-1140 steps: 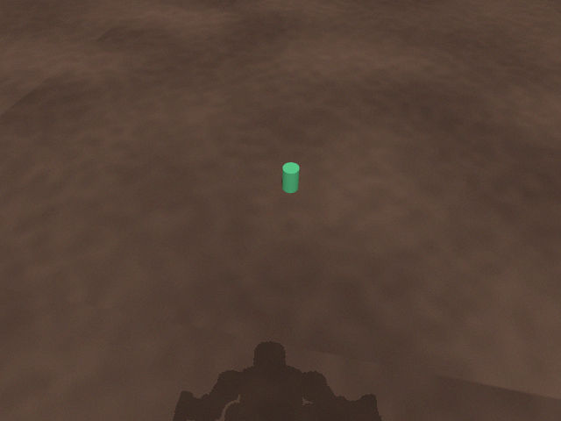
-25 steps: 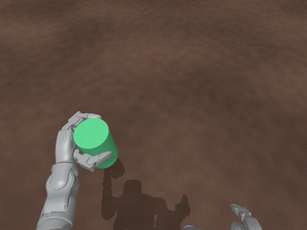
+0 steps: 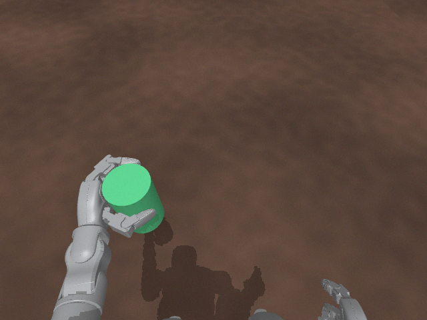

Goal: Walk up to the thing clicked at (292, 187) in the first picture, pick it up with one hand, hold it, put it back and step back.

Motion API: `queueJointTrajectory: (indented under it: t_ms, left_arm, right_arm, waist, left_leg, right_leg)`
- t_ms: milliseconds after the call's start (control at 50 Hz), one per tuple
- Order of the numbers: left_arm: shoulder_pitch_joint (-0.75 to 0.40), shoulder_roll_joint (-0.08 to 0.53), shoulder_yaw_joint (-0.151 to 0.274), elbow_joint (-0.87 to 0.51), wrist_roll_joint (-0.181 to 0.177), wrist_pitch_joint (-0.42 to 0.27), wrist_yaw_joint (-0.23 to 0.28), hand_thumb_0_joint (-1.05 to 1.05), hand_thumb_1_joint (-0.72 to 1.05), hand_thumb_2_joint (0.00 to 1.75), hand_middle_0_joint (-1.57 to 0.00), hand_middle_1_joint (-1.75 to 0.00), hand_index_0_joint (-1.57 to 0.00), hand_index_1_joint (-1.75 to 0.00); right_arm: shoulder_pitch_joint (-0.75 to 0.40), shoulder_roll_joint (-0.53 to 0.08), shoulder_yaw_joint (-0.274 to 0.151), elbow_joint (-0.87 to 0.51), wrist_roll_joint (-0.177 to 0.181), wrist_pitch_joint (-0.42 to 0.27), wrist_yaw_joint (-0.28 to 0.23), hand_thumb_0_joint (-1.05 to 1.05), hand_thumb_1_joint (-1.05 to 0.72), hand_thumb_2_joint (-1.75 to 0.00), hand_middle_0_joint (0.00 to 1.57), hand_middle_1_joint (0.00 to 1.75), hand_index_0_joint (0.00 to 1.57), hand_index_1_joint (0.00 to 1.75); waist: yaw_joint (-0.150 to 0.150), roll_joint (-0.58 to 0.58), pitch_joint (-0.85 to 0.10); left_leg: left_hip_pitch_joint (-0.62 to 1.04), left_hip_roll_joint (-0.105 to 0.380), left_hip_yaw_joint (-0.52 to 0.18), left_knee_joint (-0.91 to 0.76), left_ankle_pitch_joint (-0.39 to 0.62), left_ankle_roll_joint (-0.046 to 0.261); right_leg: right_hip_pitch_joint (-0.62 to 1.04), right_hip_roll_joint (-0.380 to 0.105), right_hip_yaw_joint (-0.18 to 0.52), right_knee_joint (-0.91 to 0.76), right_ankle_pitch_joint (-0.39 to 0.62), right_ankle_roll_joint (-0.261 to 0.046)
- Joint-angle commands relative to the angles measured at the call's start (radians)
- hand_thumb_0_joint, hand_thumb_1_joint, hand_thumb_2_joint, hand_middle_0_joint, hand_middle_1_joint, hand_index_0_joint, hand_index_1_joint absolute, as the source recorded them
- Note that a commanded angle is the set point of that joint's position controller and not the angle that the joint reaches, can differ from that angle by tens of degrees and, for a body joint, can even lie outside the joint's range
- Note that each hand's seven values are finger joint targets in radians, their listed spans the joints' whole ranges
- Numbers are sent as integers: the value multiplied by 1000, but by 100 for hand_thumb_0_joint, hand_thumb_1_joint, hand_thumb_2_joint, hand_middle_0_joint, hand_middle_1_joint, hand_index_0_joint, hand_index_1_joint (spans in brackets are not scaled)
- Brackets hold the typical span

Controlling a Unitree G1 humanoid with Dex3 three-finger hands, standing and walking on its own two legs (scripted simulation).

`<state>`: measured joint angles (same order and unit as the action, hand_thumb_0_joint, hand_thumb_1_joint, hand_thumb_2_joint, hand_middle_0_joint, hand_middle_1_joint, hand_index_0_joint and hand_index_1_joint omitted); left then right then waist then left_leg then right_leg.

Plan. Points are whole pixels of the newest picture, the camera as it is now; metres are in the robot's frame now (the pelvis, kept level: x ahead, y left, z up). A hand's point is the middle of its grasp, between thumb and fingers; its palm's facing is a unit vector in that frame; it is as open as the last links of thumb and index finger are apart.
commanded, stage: crouch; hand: left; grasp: from the side
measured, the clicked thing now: (136, 200) +0.33 +0.16 +0.03
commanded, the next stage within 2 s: lower in 1.90 s
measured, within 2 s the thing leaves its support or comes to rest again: neither
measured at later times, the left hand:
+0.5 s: hand (142, 227) +0.35 +0.19 -0.15, palm faces +0.13 -0.99 +0.01, open 11.1 cm
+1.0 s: hand (151, 253) +0.36 +0.21 -0.38, palm faces +0.18 -0.98 +0.00, open 11.1 cm
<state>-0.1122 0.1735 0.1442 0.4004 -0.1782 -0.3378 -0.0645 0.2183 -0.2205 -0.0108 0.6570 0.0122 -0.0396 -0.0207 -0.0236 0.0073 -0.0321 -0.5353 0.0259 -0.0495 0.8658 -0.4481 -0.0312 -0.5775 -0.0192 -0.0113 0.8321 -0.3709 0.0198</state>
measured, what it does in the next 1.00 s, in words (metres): lowers itself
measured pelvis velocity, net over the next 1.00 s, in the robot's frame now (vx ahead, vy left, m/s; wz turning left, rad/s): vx -0.09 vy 0.01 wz -0.02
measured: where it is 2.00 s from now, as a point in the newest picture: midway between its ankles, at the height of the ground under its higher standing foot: outside the picture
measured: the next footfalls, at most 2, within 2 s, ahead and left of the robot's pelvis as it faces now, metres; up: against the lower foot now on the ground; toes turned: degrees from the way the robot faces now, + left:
none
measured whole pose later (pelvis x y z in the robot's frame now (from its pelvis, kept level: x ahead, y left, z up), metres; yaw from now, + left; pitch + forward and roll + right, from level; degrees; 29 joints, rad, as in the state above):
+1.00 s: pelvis -0.09 +0.01 -0.33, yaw -1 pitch +33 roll -4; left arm -0.66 0.34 0.42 1.11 -0.09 -0.81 -0.12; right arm 0.10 -0.28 0.03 0.71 -0.11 -0.02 0.10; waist -0.13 -0.03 -0.12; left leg -2.02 -0.04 -0.11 2.18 -0.73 -0.06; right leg -2.06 -0.03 0.00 2.08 -0.60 0.04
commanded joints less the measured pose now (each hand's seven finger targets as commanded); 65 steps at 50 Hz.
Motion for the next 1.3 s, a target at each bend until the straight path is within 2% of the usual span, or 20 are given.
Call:
queueJointTrajectory:
  t_ms: [0, 80, 180, 220, 240, 280, 340, 360, 380, 440, 500, 580, 620, 640, 680, 780, 880, 980, 1160, 1280]
  left_arm:
    - [-211, 111, 79, -168, -17, -86, 12, 0, 4, 115, -120, -131, -122, -131]
    - [-206, 76, 60, -99, -5, -127, 21, 0, 7, 116, -121, -132, -123, -132]
    - [-283, 114, 98, -14, 18, -234, 12, 0, 4, 116, -120, -132, -122, -132]
    - [-398, 150, 122, -48, 14, -289, 7, 0, 3, 114, -119, -132, -121, -131]
    - [-339, 103, 91, 82, 17, -299, -6, 0, 4, 115, -118, -130, -119, -130]
    - [-391, 145, 127, 103, 12, -350, -24, 0, 5, 115, -120, -131, -121, -131]
    - [-369, 109, 105, 209, 9, -398, -51, 0, 3, 115, -122, -132, -123, -132]
    - [-414, 178, 160, 145, 9, -423, -50, 0, 4, 115, -123, -133, -124, -133]
    - [-387, 137, 129, 249, 14, -420, -55, 0, 4, 117, -124, -134, -125, -134]
    - [-433, 138, 134, 290, 17, -445, -59, 0, 4, 121, -125, -136, -126, -137]
    - [-551, 191, 158, 197, 22, -473, -44, 0, 2, 121, -124, -136, -124, -137]
    - [-626, 262, 234, 220, 16, -500, -27, 0, 10, 124, -120, -134, -120, -135]
    - [-659, 241, 213, 295, 23, -503, -37, 0, 10, 125, -121, -135, -122, -137]
    - [-652, 259, 241, 339, 21, -502, -43, 0, 10, 125, -122, -136, -122, -137]
    - [-701, 241, 205, 408, 40, -498, -68, 0, 11, 126, -123, -137, -124, -138]
    - [-683, 282, 268, 532, 54, -499, -82, 0, 2, 126, -124, -140, -125, -141]
    - [-826, 363, 310, 497, 67, -541, -58, 0, 4, 131, -125, -143, -126, -145]
    - [-957, 423, 303, 468, 104, -574, -45, 0, 2, 126, -122, -137, -122, -139]
    - [-927, 417, 284, 631, 125, -536, -21, 0, -5, 118, -118, -132, -118, -133]
    - [-913, 473, 330, 603, 123, -547, -8, 0, -3, 115, -113, -128, -114, -129]
  right_arm:
    - [-27, -129, -52, -112, -5, -52, -4, 0, -88, -90, 20, 30, 20, 30]
    - [-25, -130, -58, -104, -12, -51, 6, 0, -88, -90, 20, 30, 20, 30]
    - [-24, -125, -63, -90, -27, -57, 22, 0, -89, -90, 20, 30, 20, 30]
    - [-7, -132, -67, -81, -33, -62, 26, 0, -89, -91, 20, 30, 20, 30]
    - [-7, -131, -63, -76, -36, -63, 30, 0, -89, -90, 20, 30, 20, 30]
    - [-11, -158, -76, -79, -41, -67, 34, 0, -90, -91, 20, 30, 20, 30]
    - [-12, -163, -70, -86, -48, -68, 50, 0, -89, -90, 20, 30, 20, 30]
    - [-10, -172, -73, -96, -50, -67, 52, 0, -89, -90, 20, 30, 20, 30]
    - [1, -167, -65, -89, -49, -59, 58, 0, -89, -90, 20, 30, 20, 30]
    - [0, -193, -61, -93, -57, -55, 66, 0, -88, -90, 20, 30, 20, 30]
    - [4, -199, -63, -88, -63, -44, 70, 0, -89, -91, 20, 30, 20, 30]
    - [3, -209, -65, -66, -72, -34, 67, 0, -90, -91, 20, 30, 20, 30]
    - [8, -213, -65, -46, -76, -30, 69, 0, -90, -91, 20, 30, 20, 30]
    - [11, -213, -60, -37, -77, -27, 71, 0, -90, -91, 20, 30, 20, 30]
    - [17, -216, -58, -19, -85, -24, 71, 0, -90, -91, 20, 30, 20, 30]
    - [26, -233, -44, -21, -104, -15, 91, 0, -90, -91, 20, 30, 20, 30]
    - [12, -243, -30, -11, -115, -12, 105, 0, -90, -91, 20, 30, 20, 30]
    - [8, -265, -22, 12, -132, -5, 108, 0, -91, -91, 20, 30, 20, 30]
    - [-4, -304, 18, 15, -152, 15, 119, 0, -92, -91, 20, 30, 20, 30]
    - [2, -338, 47, 9, -164, 35, 132, 0, -92, -91, 20, 30, 20, 30]
  waist:
    - [3, -23, -264]
    - [-13, -41, -224]
    - [-26, -30, -290]
    - [-36, 12, -399]
    - [-49, -12, -357]
    - [-42, 9, -415]
    - [-36, 23, -462]
    - [-14, 71, -533]
    - [-26, 52, -529]
    - [-30, 74, -587]
    - [-30, 98, -726]
    - [-40, 51, -789]
    - [-71, 28, -769]
    - [-68, 3, -766]
    - [-96, 17, -741]
    - [-68, 32, -727]
    - [-88, 75, -757]
    - [-120, 158, -769]
    - [-163, 145, -633]
    - [-164, 168, -623]
  left_leg:
    - [13, -26, 36, -93, 238, 33]
    - [-59, -29, 37, -46, 210, 36]
    - [-184, -37, 41, 73, 140, 42]
    - [-203, -37, 38, 141, 177, 38]
    - [-258, -36, 27, 172, 178, 36]
    - [-352, -38, 23, 265, 169, 34]
    - [-496, -43, 8, 369, 108, 30]
    - [-506, -46, 10, 406, 131, 26]
    - [-541, -46, 5, 426, 99, 27]
    - [-605, -43, -6, 501, 106, 23]
    - [-646, -49, -2, 589, 127, 26]
    - [-779, -54, 11, 706, 129, 38]
    - [-854, -57, 12, 761, 100, 43]
    - [-888, -57, 12, 788, 90, 46]
    - [-942, -57, 16, 839, 55, 48]
    - [-1069, -65, 30, 920, -23, 39]
    - [-1152, -69, 39, 1004, -117, 39]
    - [-1156, -64, 38, 1056, -173, 32]
    - [-1302, -72, 23, 1150, -263, 37]
    - [-1301, -70, -7, 1188, -210, 29]
  right_leg:
    - [153, 21, -25, -81, 237, -25]
    - [76, 15, -20, -42, 224, -23]
    - [-37, 8, -2, 60, 172, -24]
    - [-81, 8, -2, 136, 208, -28]
    - [-147, 11, -9, 179, 194, -33]
    - [-235, 13, -13, 270, 176, -35]
    - [-394, 15, -21, 394, 96, -43]
    - [-414, 10, -20, 435, 108, -44]
    - [-462, 13, -22, 460, 71, -47]
    - [-588, 17, -30, 560, 52, -55]
    - [-615, 12, -25, 639, 69, -56]
    - [-637, 10, -4, 725, 94, -49]
    - [-686, 10, -3, 762, 79, -46]
    - [-700, 10, 0, 780, 74, -44]
    - [-777, 7, 3, 815, 45, -44]
    - [-875, 6, -25, 916, -39, -48]
    - [-965, 7, -45, 1011, -119, -45]
    - [-1071, 6, -60, 1088, -155, -46]
    - [-1185, 7, -103, 1172, -223, -37]
    - [-1216, 9, -128, 1239, -174, -40]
